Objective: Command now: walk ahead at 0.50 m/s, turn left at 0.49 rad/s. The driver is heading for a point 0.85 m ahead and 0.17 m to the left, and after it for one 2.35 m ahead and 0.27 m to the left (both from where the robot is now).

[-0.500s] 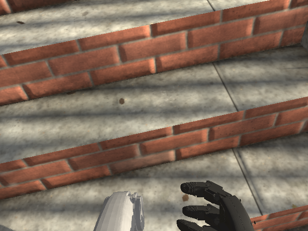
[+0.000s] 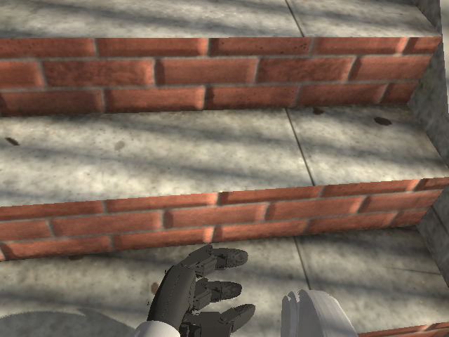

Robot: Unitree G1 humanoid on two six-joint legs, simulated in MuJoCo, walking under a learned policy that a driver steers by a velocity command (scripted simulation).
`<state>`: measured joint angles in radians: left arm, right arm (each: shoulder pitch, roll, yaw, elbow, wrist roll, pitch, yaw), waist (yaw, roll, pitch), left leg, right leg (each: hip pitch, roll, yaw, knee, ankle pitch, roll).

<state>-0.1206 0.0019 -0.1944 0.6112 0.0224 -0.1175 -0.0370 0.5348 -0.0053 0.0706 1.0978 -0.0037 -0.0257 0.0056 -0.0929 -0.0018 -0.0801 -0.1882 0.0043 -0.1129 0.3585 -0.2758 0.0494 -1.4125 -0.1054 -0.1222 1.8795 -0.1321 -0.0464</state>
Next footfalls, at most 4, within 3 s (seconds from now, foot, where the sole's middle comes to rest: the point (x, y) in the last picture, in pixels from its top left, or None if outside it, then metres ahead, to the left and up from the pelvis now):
0.08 right None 0.23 -0.13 -0.59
0.60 left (68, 315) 0.43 0.28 -0.40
1.18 right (104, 163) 0.67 0.21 -0.20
1.58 left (9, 9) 0.91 0.40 -0.01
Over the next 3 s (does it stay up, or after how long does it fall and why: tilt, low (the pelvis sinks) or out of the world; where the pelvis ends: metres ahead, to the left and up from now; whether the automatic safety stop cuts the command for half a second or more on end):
stays up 0.90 0.17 0.74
